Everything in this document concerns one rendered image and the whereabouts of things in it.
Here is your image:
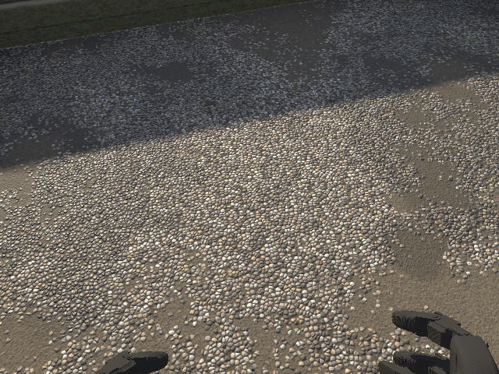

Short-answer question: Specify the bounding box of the robot right hand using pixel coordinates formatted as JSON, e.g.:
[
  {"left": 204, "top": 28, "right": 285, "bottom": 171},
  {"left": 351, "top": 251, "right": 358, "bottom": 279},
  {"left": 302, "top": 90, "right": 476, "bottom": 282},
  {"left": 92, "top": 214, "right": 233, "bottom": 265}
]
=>
[{"left": 378, "top": 310, "right": 499, "bottom": 374}]

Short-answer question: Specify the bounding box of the robot left hand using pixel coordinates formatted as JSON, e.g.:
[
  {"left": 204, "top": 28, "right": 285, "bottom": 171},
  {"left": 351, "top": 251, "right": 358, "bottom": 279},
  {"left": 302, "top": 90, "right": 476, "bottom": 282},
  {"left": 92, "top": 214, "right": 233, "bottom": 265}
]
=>
[{"left": 94, "top": 351, "right": 168, "bottom": 374}]

